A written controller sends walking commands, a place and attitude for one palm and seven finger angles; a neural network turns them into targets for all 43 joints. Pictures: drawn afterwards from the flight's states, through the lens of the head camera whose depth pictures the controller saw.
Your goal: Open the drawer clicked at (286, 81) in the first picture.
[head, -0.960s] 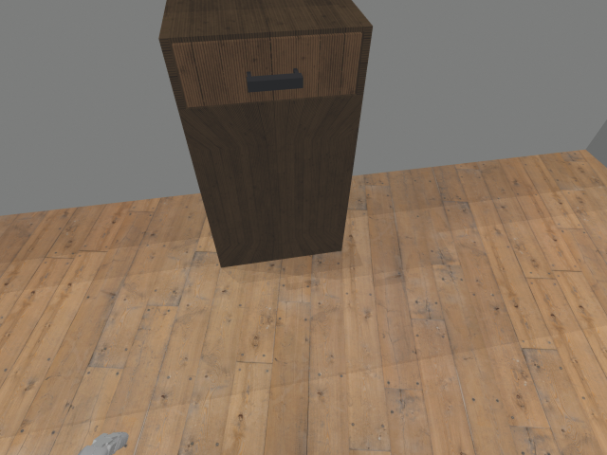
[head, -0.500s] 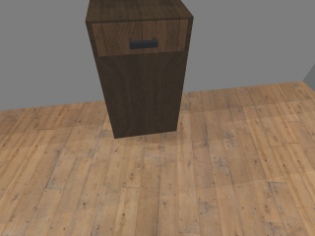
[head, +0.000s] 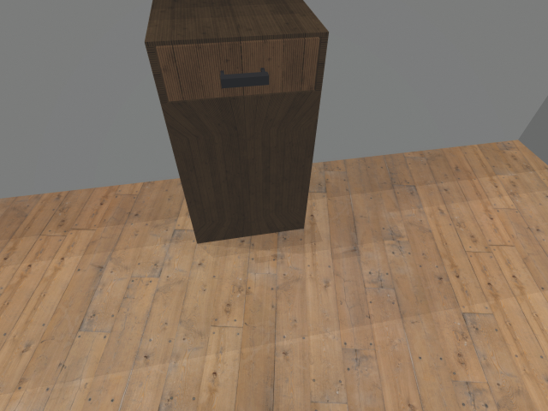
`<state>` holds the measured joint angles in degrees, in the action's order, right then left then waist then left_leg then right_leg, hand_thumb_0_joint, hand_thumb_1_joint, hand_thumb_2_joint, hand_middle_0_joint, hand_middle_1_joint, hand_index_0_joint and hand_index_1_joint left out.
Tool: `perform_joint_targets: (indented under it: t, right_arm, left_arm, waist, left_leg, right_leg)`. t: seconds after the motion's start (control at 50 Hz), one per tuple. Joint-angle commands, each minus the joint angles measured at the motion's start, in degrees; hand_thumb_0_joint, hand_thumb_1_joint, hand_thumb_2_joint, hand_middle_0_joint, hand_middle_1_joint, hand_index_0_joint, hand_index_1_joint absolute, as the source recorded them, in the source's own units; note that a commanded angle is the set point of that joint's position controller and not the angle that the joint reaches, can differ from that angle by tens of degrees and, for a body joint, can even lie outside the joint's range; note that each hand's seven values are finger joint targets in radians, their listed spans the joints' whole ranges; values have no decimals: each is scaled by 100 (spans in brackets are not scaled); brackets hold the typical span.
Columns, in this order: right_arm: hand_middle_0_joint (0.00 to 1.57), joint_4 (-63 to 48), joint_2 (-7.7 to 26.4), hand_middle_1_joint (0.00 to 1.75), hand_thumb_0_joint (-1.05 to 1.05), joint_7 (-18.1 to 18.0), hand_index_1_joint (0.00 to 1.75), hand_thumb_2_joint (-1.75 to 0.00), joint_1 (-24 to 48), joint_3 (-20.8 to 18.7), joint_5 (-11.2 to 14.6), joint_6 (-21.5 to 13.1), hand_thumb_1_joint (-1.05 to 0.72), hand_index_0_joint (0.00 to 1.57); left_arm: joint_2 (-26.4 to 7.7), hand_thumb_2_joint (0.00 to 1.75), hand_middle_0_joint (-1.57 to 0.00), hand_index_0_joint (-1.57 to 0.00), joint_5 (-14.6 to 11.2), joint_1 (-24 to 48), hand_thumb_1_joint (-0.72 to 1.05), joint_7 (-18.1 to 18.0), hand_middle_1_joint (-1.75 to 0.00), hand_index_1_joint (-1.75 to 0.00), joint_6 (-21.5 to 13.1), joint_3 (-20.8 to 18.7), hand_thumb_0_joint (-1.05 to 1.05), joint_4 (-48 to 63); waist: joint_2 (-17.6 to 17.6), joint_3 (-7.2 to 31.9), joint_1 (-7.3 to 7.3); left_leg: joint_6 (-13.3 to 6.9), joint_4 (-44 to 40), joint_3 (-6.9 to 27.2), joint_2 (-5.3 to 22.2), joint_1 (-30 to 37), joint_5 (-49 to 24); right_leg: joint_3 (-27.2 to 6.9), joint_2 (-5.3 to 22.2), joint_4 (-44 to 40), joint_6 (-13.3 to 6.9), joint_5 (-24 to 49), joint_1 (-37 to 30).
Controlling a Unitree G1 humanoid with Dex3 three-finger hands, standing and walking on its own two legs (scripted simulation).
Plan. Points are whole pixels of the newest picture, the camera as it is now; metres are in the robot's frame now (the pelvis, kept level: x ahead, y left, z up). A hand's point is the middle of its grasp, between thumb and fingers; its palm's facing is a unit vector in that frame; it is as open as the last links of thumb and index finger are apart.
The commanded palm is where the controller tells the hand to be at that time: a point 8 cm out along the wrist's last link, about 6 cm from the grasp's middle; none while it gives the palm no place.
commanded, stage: look at it before walking up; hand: left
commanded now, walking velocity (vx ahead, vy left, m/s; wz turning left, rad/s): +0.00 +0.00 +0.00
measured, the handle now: (243, 76) +0.97 +0.14 +0.03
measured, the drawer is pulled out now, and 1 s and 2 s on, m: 0.00 0.00 0.00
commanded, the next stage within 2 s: walk to a spot facing it in 0.48 s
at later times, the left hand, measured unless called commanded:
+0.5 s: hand out of the picture +0.07 +0.25 -0.15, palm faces -0.04 -0.94 -0.34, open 7.4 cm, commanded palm none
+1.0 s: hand out of the picture +0.06 +0.18 -0.18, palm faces -0.17 -0.94 -0.28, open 7.4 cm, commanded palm none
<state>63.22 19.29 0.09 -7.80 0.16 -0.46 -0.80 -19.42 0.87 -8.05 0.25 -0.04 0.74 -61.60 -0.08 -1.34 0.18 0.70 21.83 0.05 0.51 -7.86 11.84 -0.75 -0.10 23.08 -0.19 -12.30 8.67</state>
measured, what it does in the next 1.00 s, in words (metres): stands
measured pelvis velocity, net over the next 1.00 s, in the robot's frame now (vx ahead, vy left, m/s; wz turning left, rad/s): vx -0.02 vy -0.02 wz -0.20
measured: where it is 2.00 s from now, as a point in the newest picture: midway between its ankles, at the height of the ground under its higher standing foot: outside the picture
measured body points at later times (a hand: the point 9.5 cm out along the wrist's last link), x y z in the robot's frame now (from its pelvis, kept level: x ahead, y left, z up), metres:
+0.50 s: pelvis +0.00 +0.00 +0.00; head +0.00 +0.00 +0.45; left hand +0.08 +0.30 -0.13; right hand +0.08 -0.30 -0.13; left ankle +0.00 +0.13 -0.74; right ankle +0.00 -0.12 -0.74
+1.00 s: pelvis -0.02 -0.02 -0.03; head +0.00 -0.05 +0.42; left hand +0.07 +0.23 -0.16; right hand +0.02 -0.29 -0.19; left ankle +0.00 +0.13 -0.74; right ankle -0.01 -0.11 -0.75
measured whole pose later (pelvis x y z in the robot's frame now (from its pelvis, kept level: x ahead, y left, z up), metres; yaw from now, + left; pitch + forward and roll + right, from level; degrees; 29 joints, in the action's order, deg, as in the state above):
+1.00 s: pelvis -0.02 -0.02 -0.03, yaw -12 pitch -2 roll +2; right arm 56.0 13.7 -0.7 -9.3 -2.4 -0.7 2.1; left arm -13.0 1.7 -14.4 1.1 2.9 -1.8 -54.7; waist 1.5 -5.2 -1.7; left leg 2.7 42.0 -8.1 6.0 -15.8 23.5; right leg 1.0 -1.0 40.9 -1.9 -17.5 19.3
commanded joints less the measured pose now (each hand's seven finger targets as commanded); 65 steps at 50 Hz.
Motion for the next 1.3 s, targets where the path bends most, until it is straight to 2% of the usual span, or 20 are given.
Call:
perform_joint_targets:
  t: [0.0, 0.3, 0.58, 0.6, 0.66, 0.76, 0.8, 0.82, 0.84, 0.86, 0.9, 0.92, 0.94, 0.96, 0.98, 1.0, 1.02, 1.08, 1.18, 1.28]
  right_arm:
    - [20, -345, 1168, 30, 0, -87, 30, -90, 314, -226, -16, -116, -90, 20]
    - [20, -333, 1181, 30, 0, -92, 30, -90, 298, -220, 0, -144, -90, 20]
    - [20, -320, 1203, 30, 0, -101, 30, -90, 317, -223, -2, -125, -90, 20]
    - [20, -327, 1176, 30, 0, -113, 30, -90, 280, -234, -9, -120, -90, 20]
    - [20, -354, 502, 30, 0, -150, 30, -90, -109, -157, -20, 5, -90, 20]
    - [20, -726, 671, 30, 0, -203, 30, -90, -197, -340, -35, 117, -90, 20]
    - [20, -865, 758, 30, 0, -211, 30, -90, -140, -421, -39, 120, -90, 20]
    - [20, -922, 777, 30, 0, -206, 30, -90, -135, -457, -36, 105, -90, 20]
    - [20, -971, 755, 30, 0, -199, 30, -90, -98, -479, -46, 89, -90, 20]
    - [20, -1042, 715, 30, 0, -198, 30, -90, -49, -495, -53, 82, -90, 20]
    - [20, -1163, 664, 30, 0, -192, 30, -90, 239, -533, -82, 99, -90, 20]
    - [20, -1214, 639, 30, 0, -181, 30, -90, 313, -542, -67, 123, -90, 20]
    - [20, -1275, 390, 30, 0, -156, 30, -90, 260, -521, -30, 192, -90, 20]
    - [20, -1495, -90, 30, 0, -128, 30, -90, 164, -426, -14, 218, -90, 20]
    - [20, -1509, 100, 30, 0, -158, 30, -90, 262, -459, -11, 258, -90, 20]
    - [20, -1420, 141, 30, 0, -138, 30, -90, 190, -495, -5, 268, -90, 20]
    - [20, -1327, 131, 30, 0, -125, 30, -90, 163, -514, -10, 258, -90, 20]
    - [20, -1247, 30, 30, 0, -118, 30, -90, 72, -505, -48, 245, -90, 20]
    - [20, -1277, -114, 30, 0, -160, 30, -90, 78, -481, -47, 246, -90, 20]
    - [20, -1441, -37, 30, 0, -116, 30, -90, 221, -470, -93, 186, -90, 20]
  left_arm:
    - [-1197, 90, -20, -20, -27, 286, 90, -86, -30, -30, -139, -262, 0, 336]
    - [-1184, 90, -20, -20, -28, 232, 90, -89, -30, -30, -161, -261, 0, 310]
    - [-1226, 90, -20, -20, -24, 258, 90, -91, -30, -30, -160, -267, 0, 319]
    - [-1191, 90, -20, -20, -19, 264, 90, -87, -30, -30, -133, -278, 0, 344]
    - [-598, 90, -20, -20, -23, -82, 90, -120, -30, -30, 55, -207, 0, 370]
    - [-554, 90, -20, -20, 14, -209, 90, -64, -30, -30, 205, -328, 0, 722]
    - [-435, 90, -20, -20, 13, -307, 90, -27, -30, -30, 233, -355, 0, 840]
    - [-360, 90, -20, -20, 16, -351, 90, -17, -30, -30, 251, -376, 0, 892]
    - [-268, 90, -20, -20, 17, -388, 90, -4, -30, -30, 272, -401, 0, 941]
    - [-225, 90, -20, -20, 17, -437, 90, 7, -30, -30, 282, -426, 0, 988]
    - [-126, 90, -20, -20, 18, -826, 90, 40, -30, -30, 267, -480, 0, 974]
    - [-191, 90, -20, -20, 49, -1129, 90, 53, -30, -30, 230, -513, 0, 911]
    - [-509, 90, -20, -20, 99, -1348, 90, 21, -30, -30, 156, -591, 0, 880]
    - [-1081, 90, -20, -20, 126, -1370, 90, -71, -30, -30, 86, -693, 0, 958]
    - [-996, 90, -20, -20, 37, -1422, 90, -133, -30, -30, 126, -687, 0, 1005]
    - [-781, 90, -20, -20, 27, -1089, 90, -145, -30, -30, 123, -687, 0, 1082]
    - [-667, 90, -20, -20, 18, -794, 90, -143, -30, -30, 128, -677, 0, 1176]
    - [-390, 90, -20, -20, -9, -738, 90, -121, -30, -30, 57, -618, 0, 1233]
    - [-384, 90, -20, -20, 1, -1082, 90, -114, -30, -30, 54, -677, 0, 1141]
    - [-326, 90, -20, -20, 37, -1203, 90, -66, -30, -30, 31, -706, 0, 1089]
  waist:
    - [21, 149, -22]
    - [19, 413, -20]
    - [-17, 311, -4]
    - [9, 303, 4]
    - [-33, 279, 27]
    - [281, 191, 43]
    - [679, 198, 4]
    - [926, 207, -17]
    - [1126, 196, -41]
    - [1103, 188, -67]
    - [968, 174, -316]
    - [578, 260, -460]
    - [-664, 181, -551]
    - [-2239, 59, -445]
    - [-1561, 121, -487]
    - [-1340, 9, -319]
    - [-1046, -85, -218]
    - [-531, 153, -154]
    - [-476, 574, -253]
    - [-769, 397, -349]
  left_leg:
    - [-228, -421, 551, 594, -53, -414]
    - [-235, -397, 535, 640, 124, -777]
    - [-207, -416, 488, 652, 199, -801]
    - [-199, -331, 418, 674, 246, -873]
    - [-95, 17, 127, 710, 231, -949]
    - [-259, 107, 182, 1059, 180, -633]
    - [-504, -39, 373, 1460, 122, -759]
    - [-732, -134, 517, 1763, 103, -1105]
    - [-949, -192, 548, 1992, 79, -1511]
    - [-1039, -114, 474, 2100, -69, -1766]
    - [-795, 434, -18, 1963, -461, -1647]
    - [-523, 1106, -331, 1668, -756, -1233]
    - [-46, 2412, -804, 982, -1320, 104]
    - [269, 3891, -707, 106, -2563, 2240]
    - [162, 4328, 90, 214, -2371, 2153]
    - [111, 4456, 189, 333, -2363, 1656]
    - [133, 4582, 191, 395, -2405, 1363]
    - [236, 4416, 201, 378, -2303, 783]
    - [333, 3920, 170, 244, -2384, 812]
    - [325, 3295, 134, 238, -2339, 1021]
  right_leg:
    - [-668, 648, -508, -181, 318, 171]
    - [-621, 676, -457, -173, 796, -18]
    - [-658, 667, -518, -177, 911, 22]
    - [-687, 645, -437, -183, 1077, 95]
    - [-758, 610, -76, -112, 1472, 359]
    - [-701, 279, 725, -73, 1175, 1051]
    - [-449, 52, 1484, 3, 520, 1290]
    - [-255, -30, 2064, 51, -506, 1417]
    - [-61, -7, 2515, 105, -1356, 1501]
    - [-81, 116, 2656, 99, -1625, 1398]
    - [-7, 261, 2044, 57, -1229, 839]
    - [49, 214, 1351, 55, -448, 389]
    - [-845, 705, 137, -92, 563, 163]
    - [-3189, 2032, -680, -580, 1784, 92]
    - [-3075, 2086, -813, -948, 1497, 318]
    - [-2752, 1745, -916, -944, 530, 546]
    - [-2681, 1558, -842, -834, 209, 653]
    - [-2207, 1186, -644, -787, 642, 440]
    - [-2213, 1034, -470, -817, 1089, -242]
    - [-2799, 941, -999, -979, -1096, -62]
